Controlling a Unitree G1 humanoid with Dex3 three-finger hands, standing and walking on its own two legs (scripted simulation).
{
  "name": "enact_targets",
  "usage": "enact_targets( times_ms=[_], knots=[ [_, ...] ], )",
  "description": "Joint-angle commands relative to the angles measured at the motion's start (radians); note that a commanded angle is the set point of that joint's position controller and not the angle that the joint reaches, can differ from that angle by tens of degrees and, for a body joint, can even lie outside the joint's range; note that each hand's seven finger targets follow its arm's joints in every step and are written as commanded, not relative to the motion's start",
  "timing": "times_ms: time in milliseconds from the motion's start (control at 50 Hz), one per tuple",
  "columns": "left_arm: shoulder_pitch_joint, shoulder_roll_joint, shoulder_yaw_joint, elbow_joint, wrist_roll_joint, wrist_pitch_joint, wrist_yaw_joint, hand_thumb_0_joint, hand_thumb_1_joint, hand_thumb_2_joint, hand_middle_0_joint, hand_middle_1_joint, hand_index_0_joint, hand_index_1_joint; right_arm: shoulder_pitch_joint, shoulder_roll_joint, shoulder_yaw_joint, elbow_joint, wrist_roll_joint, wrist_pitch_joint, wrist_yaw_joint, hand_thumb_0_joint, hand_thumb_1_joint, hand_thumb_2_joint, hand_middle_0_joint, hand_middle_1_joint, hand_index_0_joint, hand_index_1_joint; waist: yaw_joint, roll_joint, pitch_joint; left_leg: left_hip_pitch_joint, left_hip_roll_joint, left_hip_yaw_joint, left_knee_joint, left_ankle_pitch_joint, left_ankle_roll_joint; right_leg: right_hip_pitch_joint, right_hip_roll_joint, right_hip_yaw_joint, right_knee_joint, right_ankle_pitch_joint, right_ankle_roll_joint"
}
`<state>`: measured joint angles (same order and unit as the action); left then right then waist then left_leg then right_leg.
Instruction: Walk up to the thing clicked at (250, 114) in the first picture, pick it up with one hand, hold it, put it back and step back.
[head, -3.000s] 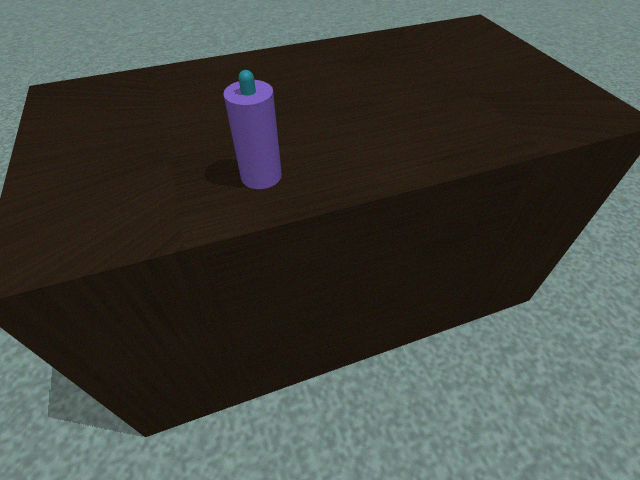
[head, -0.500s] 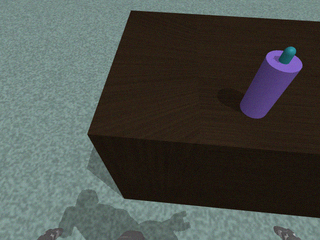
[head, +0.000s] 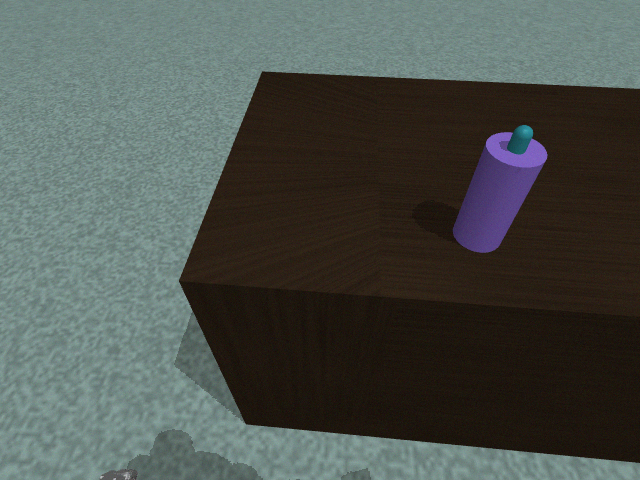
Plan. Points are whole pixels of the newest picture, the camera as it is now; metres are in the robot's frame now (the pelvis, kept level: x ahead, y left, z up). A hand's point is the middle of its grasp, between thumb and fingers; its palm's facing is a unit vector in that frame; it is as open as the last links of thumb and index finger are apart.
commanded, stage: walk up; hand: right
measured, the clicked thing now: (498, 187) +0.51 -0.23 +0.08
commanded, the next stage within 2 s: stand in 0.90 s
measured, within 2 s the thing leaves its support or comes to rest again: neither
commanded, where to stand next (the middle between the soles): +0.07 -0.01 m, yaw -3 degrees
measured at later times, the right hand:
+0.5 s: hand out of the picture +0.08 -0.25 -0.15, palm faces -0.02 +0.94 -0.34, open 7.4 cm
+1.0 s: hand out of the picture +0.11 -0.26 -0.15, palm faces -0.01 +0.94 -0.34, open 7.4 cm
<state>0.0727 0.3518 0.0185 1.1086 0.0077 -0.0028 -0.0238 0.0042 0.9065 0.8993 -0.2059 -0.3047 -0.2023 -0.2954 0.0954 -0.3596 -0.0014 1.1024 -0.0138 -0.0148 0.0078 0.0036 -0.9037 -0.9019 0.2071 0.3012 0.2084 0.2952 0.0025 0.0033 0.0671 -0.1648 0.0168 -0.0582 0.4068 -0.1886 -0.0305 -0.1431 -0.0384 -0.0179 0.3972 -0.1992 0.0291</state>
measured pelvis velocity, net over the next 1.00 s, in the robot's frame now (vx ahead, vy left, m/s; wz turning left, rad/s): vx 0.02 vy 0.00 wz -0.01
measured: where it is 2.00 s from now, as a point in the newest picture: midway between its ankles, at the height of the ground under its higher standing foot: outside the picture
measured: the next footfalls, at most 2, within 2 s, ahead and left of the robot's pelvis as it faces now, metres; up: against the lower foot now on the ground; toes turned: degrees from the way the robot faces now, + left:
none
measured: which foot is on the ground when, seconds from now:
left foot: down 0.00-1.00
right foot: down 0.00-1.00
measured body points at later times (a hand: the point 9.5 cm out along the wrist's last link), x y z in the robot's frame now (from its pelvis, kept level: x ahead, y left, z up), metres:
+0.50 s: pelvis +0.01 +0.00 +0.00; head +0.02 +0.00 +0.45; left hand +0.08 +0.30 -0.13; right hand +0.08 -0.30 -0.13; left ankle +0.02 +0.14 -0.74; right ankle +0.01 -0.14 -0.74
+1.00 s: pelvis +0.02 +0.00 +0.00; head +0.03 -0.01 +0.45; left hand +0.10 +0.30 -0.13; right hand +0.11 -0.30 -0.13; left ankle +0.02 +0.14 -0.74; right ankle +0.01 -0.14 -0.74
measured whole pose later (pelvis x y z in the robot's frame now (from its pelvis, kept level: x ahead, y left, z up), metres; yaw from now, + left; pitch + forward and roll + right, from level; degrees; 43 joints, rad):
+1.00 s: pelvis +0.02 +0.00 +0.00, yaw -1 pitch -2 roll +0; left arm 0.09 0.34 0.02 1.13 0.01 -0.01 -0.01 0.00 0.91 0.90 -0.21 -0.30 -0.20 -0.30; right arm 0.08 -0.35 -0.01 1.12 -0.01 -0.01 0.00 0.00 -0.90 -0.90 0.21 0.30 0.21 0.30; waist 0.01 0.00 0.05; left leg -0.12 0.03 -0.05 0.33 -0.18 -0.04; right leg -0.11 -0.03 -0.01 0.34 -0.19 0.03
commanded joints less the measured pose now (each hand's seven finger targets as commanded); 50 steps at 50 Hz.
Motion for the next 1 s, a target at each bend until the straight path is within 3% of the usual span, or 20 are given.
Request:
enact_targets(
  times_ms=[0,300,460,680,980],
  knots=[
    [-0.062,0.221,0.047,-0.059,-0.001,-0.026,0.016,0.0,0.9,0.9,-0.2,-0.3,-0.2,-0.3,-0.054,-0.196,-0.043,-0.052,0.002,-0.024,-0.009,0.0,-0.9,-0.9,0.2,0.3,0.2,0.3,0.001,-0.013,-0.1,0.013,0.068,-0.058,-0.075,0.043,0.043,0.022,-0.096,0.091,-0.12,-0.024,-0.055],
    [-0.042,0.209,0.048,-0.031,0.001,-0.021,0.019,0.0,0.9,0.9,-0.2,-0.3,-0.2,-0.3,-0.041,-0.198,-0.044,-0.027,0.001,-0.021,-0.014,0.0,-0.9,-0.9,0.2,0.3,0.2,0.3,0.001,0.0,-0.059,-0.012,0.077,-0.064,-0.11,0.016,0.044,0.009,-0.084,0.09,-0.137,-0.039,-0.049],
    [-0.033,0.205,0.047,-0.029,0.0,-0.02,0.02,0.0,0.9,0.9,-0.2,-0.3,-0.2,-0.3,-0.036,-0.196,-0.044,-0.032,0.005,-0.023,-0.017,0.0,-0.9,-0.9,0.2,0.3,0.2,0.3,0.0,-0.005,-0.102,0.009,0.086,-0.059,-0.101,0.123,0.045,0.054,-0.085,0.072,-0.112,0.08,-0.044],
    [-0.025,0.202,0.048,-0.028,-0.001,-0.016,0.025,0.0,0.9,0.9,-0.2,-0.3,-0.2,-0.3,-0.047,-0.197,-0.048,-0.036,0.006,-0.022,-0.019,0.0,-0.9,-0.9,0.2,0.3,0.2,0.3,0.004,-0.002,-0.12,0.048,0.096,-0.047,-0.096,0.223,0.044,0.068,-0.088,0.055,-0.091,0.157,-0.04],
    [-0.028,0.213,0.036,-0.04,0.0,-0.023,0.027,0.0,0.9,0.9,-0.2,-0.3,-0.2,-0.3,-0.049,-0.201,-0.045,-0.036,0.005,-0.016,-0.017,0.0,-0.9,-0.9,0.2,0.3,0.2,0.3,-0.001,0.004,-0.101,0.043,0.101,-0.045,-0.119,0.193,0.037,0.062,-0.093,0.074,-0.105,0.134,-0.046]
  ],
)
